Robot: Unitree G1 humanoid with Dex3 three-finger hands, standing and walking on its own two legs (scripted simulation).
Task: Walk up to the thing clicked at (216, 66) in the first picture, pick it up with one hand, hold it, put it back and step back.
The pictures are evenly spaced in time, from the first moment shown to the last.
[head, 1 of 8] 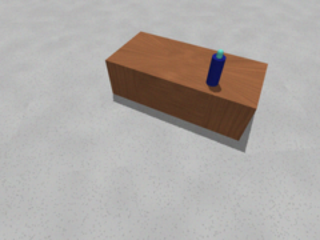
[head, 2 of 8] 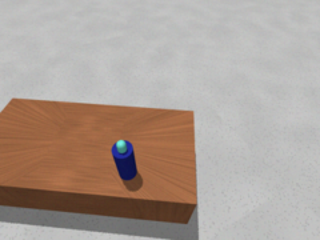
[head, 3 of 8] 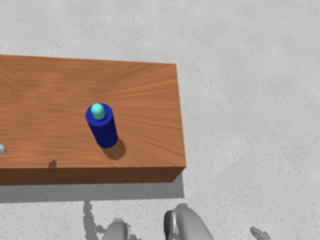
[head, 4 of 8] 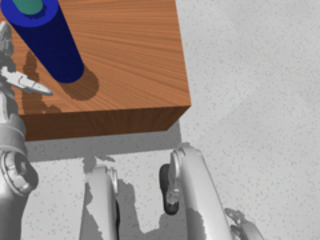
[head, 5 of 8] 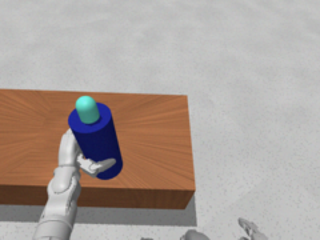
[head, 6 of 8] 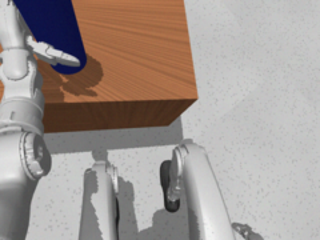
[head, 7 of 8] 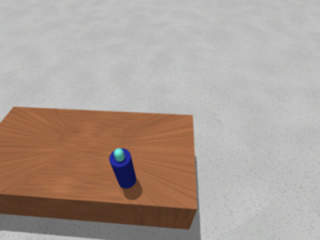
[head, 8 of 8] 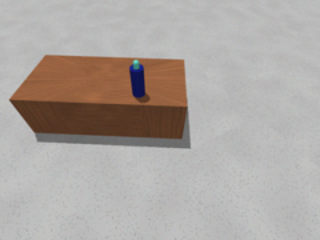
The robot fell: no
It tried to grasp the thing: yes
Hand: left
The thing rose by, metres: 0.33
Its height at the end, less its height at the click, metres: +0.00
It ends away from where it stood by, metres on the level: 0.01
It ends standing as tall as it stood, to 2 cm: yes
